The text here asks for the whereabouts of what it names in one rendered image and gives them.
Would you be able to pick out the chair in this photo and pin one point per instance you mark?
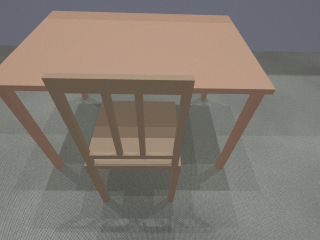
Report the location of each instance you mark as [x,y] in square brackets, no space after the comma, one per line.
[127,134]

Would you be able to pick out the table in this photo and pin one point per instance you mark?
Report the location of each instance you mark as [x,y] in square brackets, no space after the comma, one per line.
[208,47]

